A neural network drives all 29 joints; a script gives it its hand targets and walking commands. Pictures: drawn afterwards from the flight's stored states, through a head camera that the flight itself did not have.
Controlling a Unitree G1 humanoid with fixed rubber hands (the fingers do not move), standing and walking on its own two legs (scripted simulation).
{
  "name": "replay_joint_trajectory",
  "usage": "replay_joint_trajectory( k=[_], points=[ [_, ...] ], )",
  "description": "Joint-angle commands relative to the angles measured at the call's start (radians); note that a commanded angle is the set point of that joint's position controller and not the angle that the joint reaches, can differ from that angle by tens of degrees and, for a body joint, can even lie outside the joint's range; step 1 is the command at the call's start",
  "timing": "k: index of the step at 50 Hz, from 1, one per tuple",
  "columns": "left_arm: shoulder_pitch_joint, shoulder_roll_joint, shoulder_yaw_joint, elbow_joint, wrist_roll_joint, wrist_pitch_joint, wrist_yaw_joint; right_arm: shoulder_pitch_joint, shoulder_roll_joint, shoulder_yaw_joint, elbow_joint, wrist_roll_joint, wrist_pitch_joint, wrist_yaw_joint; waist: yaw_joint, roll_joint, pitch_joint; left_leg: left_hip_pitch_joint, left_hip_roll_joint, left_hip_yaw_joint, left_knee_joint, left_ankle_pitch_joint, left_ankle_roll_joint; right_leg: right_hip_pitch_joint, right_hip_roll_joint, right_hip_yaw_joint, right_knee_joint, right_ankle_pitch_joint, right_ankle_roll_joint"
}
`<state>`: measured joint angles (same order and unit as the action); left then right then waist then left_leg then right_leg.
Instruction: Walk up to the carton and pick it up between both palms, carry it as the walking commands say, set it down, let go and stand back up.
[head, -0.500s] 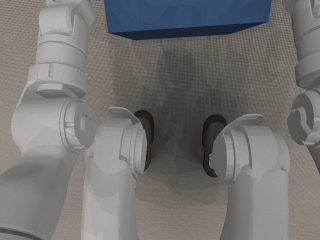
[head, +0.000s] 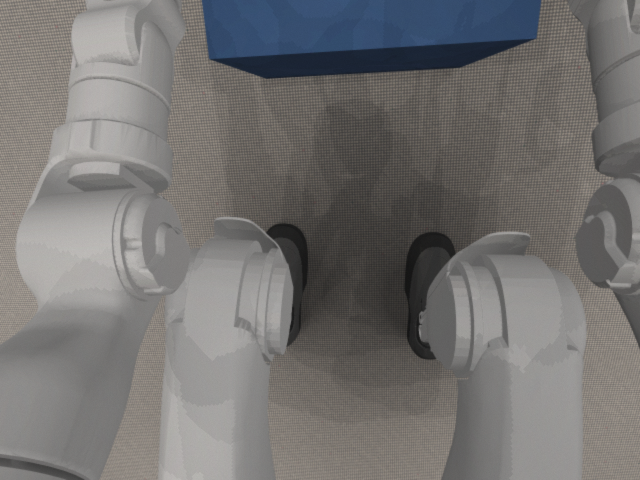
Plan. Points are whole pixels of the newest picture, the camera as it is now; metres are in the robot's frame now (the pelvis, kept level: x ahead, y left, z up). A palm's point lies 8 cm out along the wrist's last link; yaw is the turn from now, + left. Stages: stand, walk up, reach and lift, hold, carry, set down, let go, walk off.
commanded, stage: set down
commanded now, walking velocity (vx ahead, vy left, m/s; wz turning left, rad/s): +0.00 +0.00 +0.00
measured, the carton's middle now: out of the picture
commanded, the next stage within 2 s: none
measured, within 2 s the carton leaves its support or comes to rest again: neither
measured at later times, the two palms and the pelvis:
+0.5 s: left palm out of the picture +0.55 +0.20 -0.18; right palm out of the picture +0.57 -0.16 -0.19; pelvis +0.00 +0.00 +0.00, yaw +0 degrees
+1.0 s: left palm out of the picture +0.54 +0.20 -0.19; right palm out of the picture +0.57 -0.16 -0.19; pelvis +0.00 +0.00 -0.01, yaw +0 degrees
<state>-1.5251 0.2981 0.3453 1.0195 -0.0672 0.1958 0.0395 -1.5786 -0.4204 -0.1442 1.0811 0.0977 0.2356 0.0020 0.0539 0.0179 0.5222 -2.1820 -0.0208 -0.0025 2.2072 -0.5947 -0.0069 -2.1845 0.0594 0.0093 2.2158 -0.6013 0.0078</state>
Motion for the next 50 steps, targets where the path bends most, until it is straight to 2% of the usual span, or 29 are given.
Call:
replay_joint_trajectory(
  k=[1, 2, 4, 9, 14, 16, 18, 25, 27, 28, 31, 34, 35, 38, 39, 41, 42, 46, 50],
  points=[
    [-0.457, -0.71, -0.246, -0.059, 0.004, -0.007, -0.231, -0.43, 0.828, 0.182, -0.076, 0.017, -0.038, 0.252, 0.014, -0.072, -0.876, 0.418, -0.049, 0.034, -0.12, 0.229, 0.033, 0.307, 0.01, -0.001, -0.147, 0.152, -0.031],
    [-0.448, -0.71, -0.24, -0.049, 0.011, -0.005, -0.231, -0.434, 0.829, 0.184, -0.079, 0.018, -0.039, 0.253, 0.021, -0.077, -0.87, 0.42, -0.05, 0.035, -0.125, 0.222, 0.035, 0.305, 0.009, -0.002, -0.146, 0.141, -0.03],
    [-0.44, -0.711, -0.236, -0.048, 0.009, -0.005, -0.231, -0.437, 0.816, 0.181, -0.095, 0.013, -0.042, 0.253, 0.008, -0.08, -0.865, 0.429, -0.052, 0.029, -0.119, 0.226, 0.036, 0.3, 0.006, -0.005, -0.143, 0.14, -0.029],
    [-0.432, -0.696, -0.22, -0.033, 0.018, -0.005, -0.232, -0.424, 0.799, 0.165, -0.08, -0.001, -0.041, 0.248, 0.001, -0.073, -0.839, 0.424, -0.048, 0.029, -0.114, 0.21, 0.033, 0.306, 0.004, -0.004, -0.143, 0.125, -0.03],
    [-0.424, -0.676, -0.203, -0.029, 0.032, -0.007, -0.228, -0.428, 0.776, 0.161, -0.089, -0.011, -0.043, 0.243, 0.009, -0.091, -0.831, 0.423, -0.05, 0.027, -0.113, 0.215, 0.032, 0.316, 0.002, -0.005, -0.138, 0.129, -0.025],
    [-0.413, -0.63, -0.185, -0.033, 0.045, -0.013, -0.216, -0.409, 0.752, 0.144, -0.068, -0.014, -0.043, 0.239, 0.022, -0.081, -0.829, 0.435, -0.048, 0.031, -0.115, 0.213, 0.028, 0.319, 0.002, -0.006, -0.14, 0.12, -0.025],
    [-0.386, -0.604, -0.172, -0.016, 0.058, -0.015, -0.206, -0.392, 0.704, 0.125, -0.051, -0.026, -0.049, 0.23, 0.016, -0.072, -0.815, 0.437, -0.046, 0.03, -0.114, 0.21, 0.024, 0.305, 0.001, -0.01, -0.138, 0.112, -0.025],
    [-0.343, -0.409, -0.118, -0.004, 0.073, -0.045, -0.14, -0.38, 0.483, 0.071, -0.053, -0.038, -0.083, 0.168, 0.011, -0.069, -0.85, 0.494, -0.04, 0.021, -0.119, 0.231, 0.008, 0.342, -0.007, -0.021, -0.137, 0.127, -0.016],
    [-0.32, -0.26, -0.08, -0.003, 0.079, -0.062, -0.1, -0.357, 0.334, 0.04, -0.047, -0.045, -0.097, 0.125, 0.008, -0.072, -0.874, 0.508, -0.034, 0.024, -0.115, 0.236, 0.003, 0.365, -0.01, -0.023, -0.133, 0.138, -0.009],
    [-0.307, -0.186, -0.06, -0.002, 0.084, -0.072, -0.077, -0.354, 0.266, 0.04, -0.059, -0.045, -0.104, 0.102, 0.018, -0.086, -0.901, 0.513, -0.033, 0.026, -0.118, 0.249, 0.0, 0.397, -0.011, -0.021, -0.138, 0.159, -0.004],
    [-0.288, 0.076, -0.034, 0.015, 0.068, -0.102, 0.003, -0.35, -0.019, 0.011, -0.043, -0.035, -0.13, 0.02, 0.019, -0.061, -0.984, 0.577, -0.022, 0.011, -0.117, 0.294, -0.017, 0.418, -0.018, -0.017, -0.13, 0.19, 0.002],
    [-0.342, 0.164, -0.06, -0.014, 0.017, -0.124, 0.05, -0.396, -0.093, 0.05, -0.031, 0.0, -0.139, -0.031, 0.021, -0.08, -1.09, 0.579, -0.015, 0.002, -0.107, 0.356, -0.018, 0.46, -0.023, 0.001, -0.119, 0.259, 0.009],
    [-0.353, 0.174, -0.072, -0.003, -0.005, -0.128, 0.056, -0.397, -0.108, 0.059, -0.022, 0.009, -0.139, -0.04, 0.009, -0.075, -1.115, 0.59, -0.013, 0.002, -0.099, 0.378, -0.02, 0.458, -0.026, 0.005, -0.119, 0.274, 0.011],
    [-0.343, 0.218, -0.084, -0.003, -0.031, -0.146, 0.073, -0.364, -0.131, 0.05, 0.041, 0.037, -0.145, -0.055, 0.013, -0.062, -1.171, 0.601, -0.008, 0.005, -0.093, 0.434, -0.024, 0.459, -0.027, 0.015, -0.109, 0.322, 0.014],
    [-0.346, 0.232, -0.086, -0.013, -0.043, -0.151, 0.078, -0.363, -0.151, 0.042, 0.033, 0.035, -0.15, -0.061, -0.001, -0.064, -1.197, 0.608, -0.009, 0.003, -0.084, 0.453, -0.025, 0.467, -0.025, 0.018, -0.101, 0.343, 0.013],
    [-0.344, 0.265, -0.077, -0.016, -0.04, -0.159, 0.088, -0.355, -0.183, 0.01, 0.041, 0.037, -0.155, -0.07, 0.0, -0.039, -1.223, 0.635, -0.009, 0.0, -0.085, 0.473, -0.026, 0.449, -0.025, 0.019, -0.098, 0.348, 0.011],
    [-0.339, 0.281, -0.062, -0.012, -0.036, -0.163, 0.094, -0.354, -0.196, 0.003, 0.034, 0.038, -0.159, -0.074, 0.005, -0.049, -1.231, 0.625, -0.008, 0.005, -0.083, 0.475, -0.026, 0.451, -0.024, 0.019, -0.099, 0.355, 0.012],
    [-0.297, 0.289, -0.07, 0.05, -0.042, -0.154, 0.09, -0.344, -0.22, 0.008, 0.076, 0.049, -0.155, -0.068, 0.013, -0.054, -1.181, 0.566, 0.001, 0.009, -0.094, 0.421, -0.028, 0.43, -0.033, 0.019, -0.104, 0.303, 0.012],
    [-0.307, 0.315, -0.069, 0.047, -0.042, -0.15, 0.087, -0.369, -0.266, -0.012, 0.051, 0.044, -0.156, -0.066, 0.006, -0.046, -1.144, 0.541, 0.006, 0.006, -0.103, 0.376, -0.033, 0.39, -0.037, 0.008, -0.103, 0.255, 0.01]
  ],
)
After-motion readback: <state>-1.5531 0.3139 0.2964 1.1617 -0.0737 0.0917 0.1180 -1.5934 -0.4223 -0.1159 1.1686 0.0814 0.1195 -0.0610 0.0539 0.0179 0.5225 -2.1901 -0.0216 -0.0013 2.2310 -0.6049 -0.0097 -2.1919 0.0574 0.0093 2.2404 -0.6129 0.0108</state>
